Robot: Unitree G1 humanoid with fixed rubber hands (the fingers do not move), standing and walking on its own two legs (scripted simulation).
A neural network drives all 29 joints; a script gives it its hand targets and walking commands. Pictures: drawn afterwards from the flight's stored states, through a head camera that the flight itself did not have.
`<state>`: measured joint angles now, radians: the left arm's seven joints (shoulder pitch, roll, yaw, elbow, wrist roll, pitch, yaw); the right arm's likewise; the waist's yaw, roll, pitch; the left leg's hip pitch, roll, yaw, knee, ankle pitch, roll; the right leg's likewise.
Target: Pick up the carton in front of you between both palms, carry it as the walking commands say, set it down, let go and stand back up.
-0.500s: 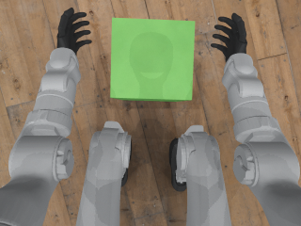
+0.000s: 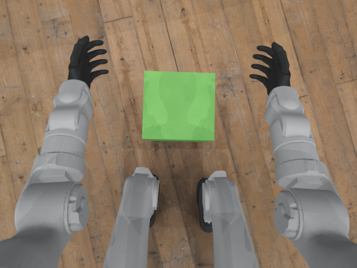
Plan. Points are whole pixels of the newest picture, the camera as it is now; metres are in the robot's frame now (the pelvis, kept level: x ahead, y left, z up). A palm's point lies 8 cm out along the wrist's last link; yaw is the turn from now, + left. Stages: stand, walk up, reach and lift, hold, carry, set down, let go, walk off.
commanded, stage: set down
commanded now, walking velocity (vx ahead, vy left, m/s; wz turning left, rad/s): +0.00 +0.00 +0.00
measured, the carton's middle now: (177, 112) +0.47 +0.02 -0.42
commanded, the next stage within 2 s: let go in 0.24 s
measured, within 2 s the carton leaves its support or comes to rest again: neither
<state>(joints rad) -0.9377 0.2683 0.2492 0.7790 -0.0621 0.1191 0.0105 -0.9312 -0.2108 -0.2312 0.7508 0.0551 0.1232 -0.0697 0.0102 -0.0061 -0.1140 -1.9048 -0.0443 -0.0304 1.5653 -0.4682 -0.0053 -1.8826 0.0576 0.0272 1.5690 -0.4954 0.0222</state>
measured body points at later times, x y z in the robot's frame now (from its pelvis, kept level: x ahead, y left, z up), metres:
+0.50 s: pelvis +0.04 +0.00 +0.13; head +0.29 +0.01 +0.51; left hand +0.43 +0.23 +0.01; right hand +0.44 -0.19 +0.01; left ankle +0.09 +0.11 -0.51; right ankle +0.08 -0.12 -0.51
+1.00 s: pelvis +0.11 +0.00 +0.23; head +0.19 +0.00 +0.67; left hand +0.30 +0.24 +0.14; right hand +0.31 -0.23 +0.14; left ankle +0.09 +0.11 -0.51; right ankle +0.08 -0.12 -0.51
